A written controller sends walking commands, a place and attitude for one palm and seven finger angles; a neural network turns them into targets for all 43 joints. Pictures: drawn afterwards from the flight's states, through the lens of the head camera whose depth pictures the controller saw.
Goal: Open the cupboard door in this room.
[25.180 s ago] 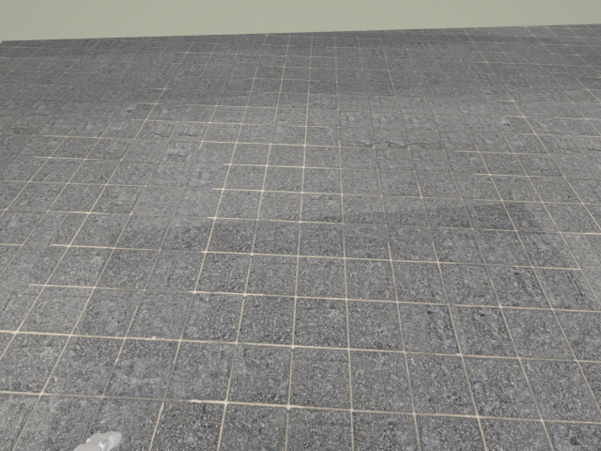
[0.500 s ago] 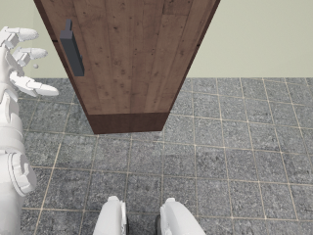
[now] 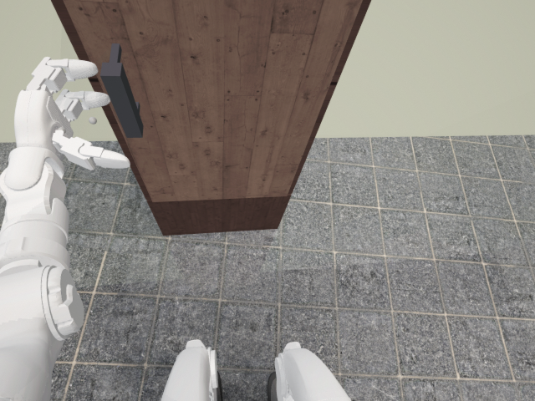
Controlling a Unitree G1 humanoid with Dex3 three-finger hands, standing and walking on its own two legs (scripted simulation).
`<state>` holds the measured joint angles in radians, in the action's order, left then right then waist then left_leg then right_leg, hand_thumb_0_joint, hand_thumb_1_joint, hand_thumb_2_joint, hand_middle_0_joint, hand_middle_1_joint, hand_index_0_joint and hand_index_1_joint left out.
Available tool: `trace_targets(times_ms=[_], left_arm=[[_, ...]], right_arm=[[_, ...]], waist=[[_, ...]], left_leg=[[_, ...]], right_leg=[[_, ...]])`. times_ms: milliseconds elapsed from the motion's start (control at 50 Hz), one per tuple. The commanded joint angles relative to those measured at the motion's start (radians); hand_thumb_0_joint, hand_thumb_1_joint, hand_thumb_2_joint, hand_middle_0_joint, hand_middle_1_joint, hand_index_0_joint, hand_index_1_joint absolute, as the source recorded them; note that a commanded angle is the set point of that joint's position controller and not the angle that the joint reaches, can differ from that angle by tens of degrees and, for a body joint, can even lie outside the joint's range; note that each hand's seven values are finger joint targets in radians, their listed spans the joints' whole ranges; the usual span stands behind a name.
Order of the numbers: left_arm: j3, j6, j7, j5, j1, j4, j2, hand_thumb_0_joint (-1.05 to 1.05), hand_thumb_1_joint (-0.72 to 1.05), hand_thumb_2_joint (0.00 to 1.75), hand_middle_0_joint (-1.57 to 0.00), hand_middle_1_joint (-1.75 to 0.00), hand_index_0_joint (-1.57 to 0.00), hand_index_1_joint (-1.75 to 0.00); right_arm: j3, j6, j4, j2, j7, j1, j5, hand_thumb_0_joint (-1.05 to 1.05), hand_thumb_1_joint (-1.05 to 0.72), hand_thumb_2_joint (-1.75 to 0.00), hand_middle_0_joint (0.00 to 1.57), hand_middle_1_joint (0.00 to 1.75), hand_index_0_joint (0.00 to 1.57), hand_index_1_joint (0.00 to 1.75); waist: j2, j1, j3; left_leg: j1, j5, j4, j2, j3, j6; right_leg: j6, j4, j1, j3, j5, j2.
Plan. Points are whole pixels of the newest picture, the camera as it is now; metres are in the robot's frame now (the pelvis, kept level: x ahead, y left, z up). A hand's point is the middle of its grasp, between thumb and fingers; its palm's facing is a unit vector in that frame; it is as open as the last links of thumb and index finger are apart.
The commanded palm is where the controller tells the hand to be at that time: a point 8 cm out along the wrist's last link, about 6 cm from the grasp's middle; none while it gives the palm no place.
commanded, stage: slide the fingers in behind the handle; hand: left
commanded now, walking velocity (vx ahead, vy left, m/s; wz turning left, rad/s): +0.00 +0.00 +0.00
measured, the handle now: (125, 93) +0.56 +0.18 +0.06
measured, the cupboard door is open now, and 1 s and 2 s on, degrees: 0 0 0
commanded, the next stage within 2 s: close the thumb around the handle in 1.16 s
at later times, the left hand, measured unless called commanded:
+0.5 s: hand (123, 120) +0.50 +0.18 +0.07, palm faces +0.04 -1.00 -0.01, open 14.0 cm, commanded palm +0.47 +0.22 +0.06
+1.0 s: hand (132, 120) +0.50 +0.17 +0.06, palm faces +0.04 -1.00 -0.01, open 14.0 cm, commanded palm +0.48 +0.21 +0.06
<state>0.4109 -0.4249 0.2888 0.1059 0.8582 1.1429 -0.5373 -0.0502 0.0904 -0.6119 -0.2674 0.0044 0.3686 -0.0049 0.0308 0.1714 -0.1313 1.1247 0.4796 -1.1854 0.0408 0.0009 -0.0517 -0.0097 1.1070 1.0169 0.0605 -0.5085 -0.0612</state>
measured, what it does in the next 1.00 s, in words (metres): stands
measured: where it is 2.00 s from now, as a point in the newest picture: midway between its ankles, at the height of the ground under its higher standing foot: outside the picture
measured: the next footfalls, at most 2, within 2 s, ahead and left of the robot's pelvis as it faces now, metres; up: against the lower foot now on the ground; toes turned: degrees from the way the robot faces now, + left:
none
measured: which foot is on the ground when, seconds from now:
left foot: down 0.00-1.00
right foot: down 0.00-1.00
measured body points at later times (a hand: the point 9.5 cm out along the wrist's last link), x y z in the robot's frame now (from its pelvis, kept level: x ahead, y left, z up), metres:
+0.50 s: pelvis +0.00 -0.01 +0.00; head +0.13 +0.01 +0.43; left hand +0.49 +0.23 +0.07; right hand +0.02 -0.28 -0.11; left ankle +0.04 +0.08 -0.64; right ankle +0.01 -0.12 -0.64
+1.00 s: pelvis +0.00 -0.02 +0.00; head +0.13 +0.01 +0.43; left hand +0.49 +0.22 +0.07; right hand +0.02 -0.28 -0.12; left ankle +0.04 +0.08 -0.64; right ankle +0.01 -0.12 -0.64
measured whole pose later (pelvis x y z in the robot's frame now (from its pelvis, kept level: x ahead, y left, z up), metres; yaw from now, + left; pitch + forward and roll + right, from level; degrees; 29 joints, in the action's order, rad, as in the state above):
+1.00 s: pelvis +0.00 -0.02 +0.00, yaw +1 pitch +24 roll -4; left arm 0.37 -0.46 0.19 0.09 0.87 1.16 -0.45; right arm -0.04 0.08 -0.62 -0.26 -0.01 0.36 -0.01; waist 0.04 0.17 -0.14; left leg 1.13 0.48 -1.19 0.04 0.00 -0.03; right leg -0.03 1.14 1.03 0.06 -0.52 -0.06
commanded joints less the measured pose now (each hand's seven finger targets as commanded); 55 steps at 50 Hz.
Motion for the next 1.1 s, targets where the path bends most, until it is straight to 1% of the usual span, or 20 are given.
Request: trace_targets(times_ms=[0,20,100,140,200,240,280,340,380,400,420,580,620,660,720,800,860,920,980,1080], left_arm=[[-0.003,-0.067,-0.021,0.014,0.434,-0.214,-0.213,0.0,-0.5,0.3,-0.3,-1.2,-0.3,-1.2],[0.013,-0.068,-0.026,0.013,0.412,-0.211,-0.224,0.0,-0.5,0.3,-0.3,-1.2,-0.3,-1.2],[0.022,-0.068,-0.04,0.009,0.394,-0.18,-0.227,0.0,-0.5,0.3,-0.3,-1.2,-0.3,-1.2],[0.012,-0.073,-0.041,0.003,0.439,-0.194,-0.236,0.0,-0.5,0.3,-0.3,-1.2,-0.3,-1.2],[0.002,-0.091,-0.043,0.007,0.425,-0.236,-0.205,0.0,-0.5,0.3,-0.3,-1.2,-0.3,-1.2],[-0.027,-0.09,-0.045,0.013,0.443,-0.219,-0.165,0.0,-0.5,0.3,-0.3,-1.2,-0.3,-1.2],[-0.011,-0.078,-0.051,0.011,0.413,-0.188,-0.181,0.0,-0.5,0.3,-0.3,-1.2,-0.3,-1.2],[-0.009,-0.078,-0.063,0.005,0.436,-0.206,-0.186,0.0,-0.5,0.3,-0.3,-1.2,-0.3,-1.2],[-0.028,-0.081,-0.07,0.005,0.42,-0.218,-0.155,0.0,-0.5,0.3,-0.3,-1.2,-0.3,-1.2],[0.0,-0.091,-0.075,0.008,0.413,-0.231,-0.181,0.0,-0.5,0.3,-0.3,-1.2,-0.3,-1.2],[-0.029,-0.094,-0.076,0.005,0.408,-0.239,-0.15,0.0,-0.5,0.3,-0.3,-1.2,-0.3,-1.2],[-0.029,-0.092,-0.102,0.003,0.404,-0.214,-0.138,0.0,-0.5,0.3,-0.3,-1.2,-0.3,-1.2],[-0.026,-0.108,-0.104,0.005,0.406,-0.226,-0.135,0.0,-0.5,0.3,-0.3,-1.2,-0.3,-1.2],[-0.025,-0.111,-0.103,0.005,0.412,-0.212,-0.145,0.0,-0.5,0.3,-0.3,-1.2,-0.3,-1.2],[-0.063,-0.114,-0.102,0.002,0.423,-0.195,-0.095,0.0,-0.5,0.3,-0.3,-1.2,-0.3,-1.2],[-0.035,-0.109,-0.11,-0.002,0.468,-0.183,-0.141,0.0,-0.5,0.3,-0.3,-1.2,-0.3,-1.2],[-0.034,-0.108,-0.105,-0.007,0.461,-0.193,-0.145,0.0,-0.5,0.3,-0.3,-1.2,-0.3,-1.2],[-0.029,-0.104,-0.104,0.001,0.428,-0.195,-0.135,0.0,-0.5,0.3,-0.3,-1.2,-0.3,-1.2],[-0.015,-0.092,-0.105,-0.005,0.43,-0.177,-0.164,0.0,-0.5,0.3,-0.3,-1.2,-0.3,-1.2],[-0.029,-0.098,-0.106,0.002,0.423,-0.196,-0.132,0.0,-0.5,0.3,-0.3,-1.2,-0.3,-1.2]], right_arm=[[0.076,-0.008,0.038,-0.191,0.008,0.158,-0.008,0.0,-0.9,-0.9,0.2,0.3,0.2,0.3],[0.078,-0.007,0.041,-0.193,0.007,0.158,-0.007,0.0,-0.9,-0.9,0.2,0.3,0.2,0.3],[0.075,-0.008,0.046,-0.186,0.005,0.156,-0.006,0.0,-0.9,-0.9,0.2,0.3,0.2,0.3],[0.072,-0.007,0.043,-0.187,0.006,0.154,-0.006,0.0,-0.9,-0.9,0.2,0.3,0.2,0.3],[0.078,-0.01,0.046,-0.179,0.003,0.154,-0.008,0.0,-0.9,-0.9,0.2,0.3,0.2,0.3],[0.078,-0.01,0.036,-0.177,-0.001,0.152,-0.007,0.0,-0.9,-0.9,0.2,0.3,0.2,0.3],[0.08,-0.008,0.037,-0.182,0.001,0.156,-0.004,0.0,-0.9,-0.9,0.2,0.3,0.2,0.3],[0.08,-0.008,0.035,-0.178,0.002,0.154,-0.006,0.0,-0.9,-0.9,0.2,0.3,0.2,0.3],[0.08,-0.009,0.039,-0.172,-0.002,0.151,-0.006,0.0,-0.9,-0.9,0.2,0.3,0.2,0.3],[0.082,-0.01,0.039,-0.174,-0.003,0.158,-0.008,0.0,-0.9,-0.9,0.2,0.3,0.2,0.3],[0.082,-0.009,0.042,-0.17,-0.004,0.149,-0.007,0.0,-0.9,-0.9,0.2,0.3,0.2,0.3],[0.082,-0.008,0.044,-0.168,-0.008,0.145,-0.004,0.0,-0.9,-0.9,0.2,0.3,0.2,0.3],[0.083,-0.013,0.045,-0.165,-0.008,0.143,-0.006,0.0,-0.9,-0.9,0.2,0.3,0.2,0.3],[0.08,-0.016,0.04,-0.166,-0.008,0.14,-0.005,0.0,-0.9,-0.9,0.2,0.3,0.2,0.3],[0.082,-0.02,0.036,-0.163,-0.01,0.14,-0.005,0.0,-0.9,-0.9,0.2,0.3,0.2,0.3],[0.082,-0.023,0.029,-0.174,-0.007,0.15,-0.009,0.0,-0.9,-0.9,0.2,0.3,0.2,0.3],[0.081,-0.024,0.033,-0.17,-0.007,0.146,-0.008,0.0,-0.9,-0.9,0.2,0.3,0.2,0.3],[0.082,-0.022,0.035,-0.17,-0.01,0.15,-0.009,0.0,-0.9,-0.9,0.2,0.3,0.2,0.3],[0.079,-0.016,0.038,-0.171,-0.008,0.151,-0.007,0.0,-0.9,-0.9,0.2,0.3,0.2,0.3],[0.083,-0.016,0.037,-0.172,-0.008,0.153,-0.008,0.0,-0.9,-0.9,0.2,0.3,0.2,0.3]], waist=[[0.158,0.01,-0.461],[0.153,-0.001,-0.487],[0.102,0.005,-0.455],[0.111,0.015,-0.456],[0.156,0.0,-0.514],[0.146,0.013,-0.5],[0.103,0.011,-0.477],[0.113,0.011,-0.488],[0.124,0.004,-0.487],[0.119,-0.006,-0.503],[0.145,-0.004,-0.519],[0.064,0.008,-0.452],[0.102,-0.002,-0.48],[0.083,0.003,-0.457],[0.096,0.012,-0.452],[0.09,0.021,-0.459],[0.12,0.008,-0.497],[0.106,0.005,-0.522],[0.092,0.004,-0.476],[0.088,0.007,-0.484]], left_leg=[[-0.574,-0.379,0.137,0.009,-0.113,0.03],[-0.577,-0.39,0.137,0.008,-0.11,0.031],[-0.487,-0.359,0.121,-0.003,-0.084,0.017],[-0.482,-0.35,0.12,-0.002,-0.085,0.018],[-0.542,-0.406,0.113,-0.002,-0.085,0.023],[-0.54,-0.391,0.114,-0.001,-0.089,0.024],[-0.494,-0.361,0.117,-0.004,-0.082,0.019],[-0.487,-0.36,0.112,-0.007,-0.075,0.016],[-0.492,-0.363,0.117,-0.011,-0.07,0.017],[-0.507,-0.387,0.115,-0.009,-0.075,0.019],[-0.521,-0.398,0.115,-0.011,-0.071,0.021],[-0.423,-0.308,0.12,-0.019,-0.053,0.011],[-0.452,-0.336,0.118,-0.02,-0.053,0.015],[-0.419,-0.309,0.116,-0.021,-0.05,0.013],[-0.44,-0.302,0.113,-0.018,-0.059,0.016],[-0.429,-0.289,0.106,-0.02,-0.065,0.011],[-0.448,-0.317,0.104,-0.019,-0.065,0.016],[-0.465,-0.362,0.099,-0.018,-0.063,0.014],[-0.419,-0.319,0.107,-0.019,-0.06,0.014],[-0.454,-0.334,0.112,-0.016,-0.065,0.015]], right_leg=[[-0.024,-0.126,-0.008,-0.01,0.239,-0.011],[-0.022,-0.126,-0.023,-0.013,0.248,-0.011],[-0.017,-0.128,-0.075,-0.027,0.274,-0.011],[-0.015,-0.126,-0.07,-0.032,0.272,-0.009],[-0.021,-0.115,-0.072,-0.031,0.304,-0.01],[-0.017,-0.122,-0.059,-0.028,0.292,-0.01],[-0.014,-0.129,-0.084,-0.033,0.288,-0.01],[-0.013,-0.129,-0.097,-0.04,0.301,-0.007],[-0.014,-0.133,-0.109,-0.041,0.307,-0.008],[-0.019,-0.124,-0.117,-0.037,0.324,-0.01],[-0.017,-0.124,-0.112,-0.04,0.333,-0.008],[-0.007,-0.145,-0.157,-0.056,0.309,-0.006],[-0.012,-0.136,-0.156,-0.055,0.329,-0.006],[-0.01,-0.14,-0.164,-0.059,0.314,-0.005],[-0.012,-0.134,-0.117,-0.051,0.293,-0.005],[-0.013,-0.131,-0.109,-0.054,0.272,-0.006],[-0.015,-0.122,-0.118,-0.051,0.292,-0.004],[-0.013,-0.118,-0.128,-0.049,0.332,-0.006],[-0.011,-0.125,-0.141,-0.051,0.307,-0.005],[-0.013,-0.128,-0.123,-0.045,0.304,-0.009]])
